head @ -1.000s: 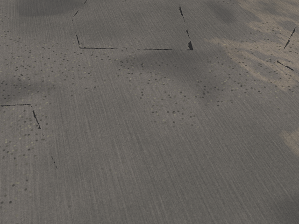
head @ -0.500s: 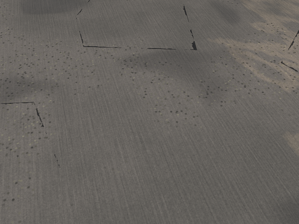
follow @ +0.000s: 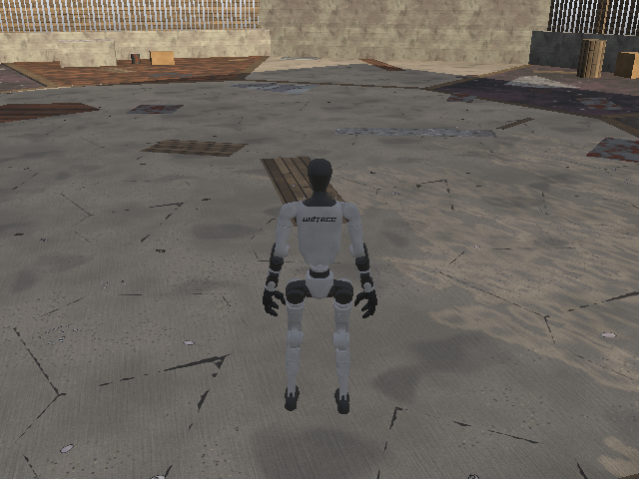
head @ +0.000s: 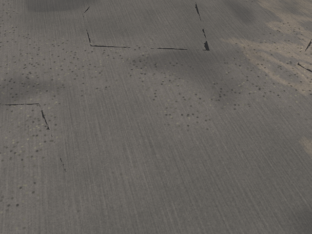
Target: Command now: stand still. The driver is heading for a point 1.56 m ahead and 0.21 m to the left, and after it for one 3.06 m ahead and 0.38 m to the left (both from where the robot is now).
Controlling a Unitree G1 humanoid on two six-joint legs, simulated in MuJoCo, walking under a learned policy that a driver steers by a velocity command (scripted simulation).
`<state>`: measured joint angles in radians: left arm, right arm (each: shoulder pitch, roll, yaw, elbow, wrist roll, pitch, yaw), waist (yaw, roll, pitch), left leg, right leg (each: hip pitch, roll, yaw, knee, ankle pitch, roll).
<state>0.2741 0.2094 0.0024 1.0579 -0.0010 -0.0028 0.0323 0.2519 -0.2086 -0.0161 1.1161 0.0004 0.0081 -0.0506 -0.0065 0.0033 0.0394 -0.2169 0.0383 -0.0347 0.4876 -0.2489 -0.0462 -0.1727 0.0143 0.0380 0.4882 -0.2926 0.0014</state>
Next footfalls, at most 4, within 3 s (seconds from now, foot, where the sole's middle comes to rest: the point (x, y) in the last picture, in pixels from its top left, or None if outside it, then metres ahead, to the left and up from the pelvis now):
0.80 right None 0.43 -0.10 -0.77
1.36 left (132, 184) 0.74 0.14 -0.77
1.92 right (178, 131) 1.06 -0.10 -0.77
2.46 left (130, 97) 1.32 0.18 -0.77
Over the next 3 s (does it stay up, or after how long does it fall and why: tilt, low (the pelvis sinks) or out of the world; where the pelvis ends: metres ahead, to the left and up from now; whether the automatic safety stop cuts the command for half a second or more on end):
stays up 1.48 0.14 -0.02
